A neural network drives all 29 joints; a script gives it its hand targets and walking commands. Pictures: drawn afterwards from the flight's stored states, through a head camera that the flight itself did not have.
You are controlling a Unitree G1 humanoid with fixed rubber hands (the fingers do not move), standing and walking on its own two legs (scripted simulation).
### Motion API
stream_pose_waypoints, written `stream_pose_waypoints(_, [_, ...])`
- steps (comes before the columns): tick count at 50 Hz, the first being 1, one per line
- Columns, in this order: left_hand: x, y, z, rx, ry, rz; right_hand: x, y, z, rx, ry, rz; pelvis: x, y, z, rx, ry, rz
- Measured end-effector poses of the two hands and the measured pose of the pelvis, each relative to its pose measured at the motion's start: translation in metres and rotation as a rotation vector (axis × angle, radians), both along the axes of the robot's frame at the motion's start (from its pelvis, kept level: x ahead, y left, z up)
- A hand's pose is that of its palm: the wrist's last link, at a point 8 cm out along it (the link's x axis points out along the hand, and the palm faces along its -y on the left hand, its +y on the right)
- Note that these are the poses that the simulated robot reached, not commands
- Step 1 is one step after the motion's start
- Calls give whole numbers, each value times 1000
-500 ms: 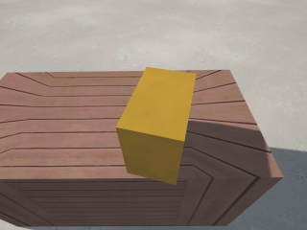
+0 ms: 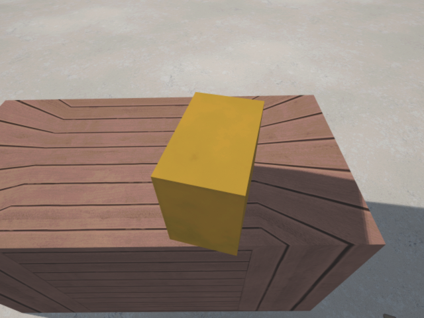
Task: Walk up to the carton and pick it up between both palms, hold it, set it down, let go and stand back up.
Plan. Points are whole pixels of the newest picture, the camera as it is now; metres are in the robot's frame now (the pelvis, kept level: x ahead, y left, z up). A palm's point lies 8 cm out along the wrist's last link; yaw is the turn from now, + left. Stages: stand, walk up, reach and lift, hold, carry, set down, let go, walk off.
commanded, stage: walk up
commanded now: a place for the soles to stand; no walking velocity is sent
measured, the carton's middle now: (215, 172) +0.43 +0.02 +0.02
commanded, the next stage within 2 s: reach and lift in 0.44 s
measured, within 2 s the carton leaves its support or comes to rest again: neither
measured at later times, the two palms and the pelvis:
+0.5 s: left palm out of the picture +0.08 +0.29 -0.11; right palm out of the picture +0.10 -0.32 -0.09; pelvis +0.00 +0.00 +0.00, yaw +0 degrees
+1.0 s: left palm out of the picture +0.16 +0.24 -0.08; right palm out of the picture +0.09 -0.27 -0.08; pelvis -0.02 +0.00 +0.00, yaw +0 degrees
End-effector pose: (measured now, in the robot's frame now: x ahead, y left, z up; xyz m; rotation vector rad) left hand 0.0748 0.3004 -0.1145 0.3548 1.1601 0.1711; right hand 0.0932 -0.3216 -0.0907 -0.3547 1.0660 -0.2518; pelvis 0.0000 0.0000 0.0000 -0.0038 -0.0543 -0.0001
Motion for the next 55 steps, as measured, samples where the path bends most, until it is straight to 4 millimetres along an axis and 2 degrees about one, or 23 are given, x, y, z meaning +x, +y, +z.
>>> stream_pose_waypoints(24, [2,-5,0,1,21,6,-1,-4,-2,5,-11,2,-1,-4,0,5,2,-1])
stream_pose_waypoints(26, [12,-8,1,17,66,29,5,-1,-6,26,-43,27,-4,-4,-4,10,-2,3])
stream_pose_waypoints(29, [38,-18,5,16,66,28,16,2,-14,56,-79,51,-8,-4,-10,15,-16,5])
stream_pose_waypoints(34, [89,-47,21,-36,-57,-20,26,9,-16,76,-126,58,-9,-7,-11,18,-22,4])
stream_pose_waypoints(38, [109,-61,30,-82,-125,-51,27,15,-11,63,-177,60,-9,-8,-11,19,-21,4])
stream_pose_waypoints(42, [106,-61,28,-99,-123,-50,17,22,-7,56,-192,46,-10,-9,-10,23,-19,7])
stream_pose_waypoints(49, [84,-57,32,-111,-142,-52,-2,45,5,77,-226,29,-17,-5,-2,19,-23,9])
stream_pose_waypoints(55, [69,-49,44,-116,-208,-42,-5,65,20,99,-285,50,-27,-1,4,13,-40,10])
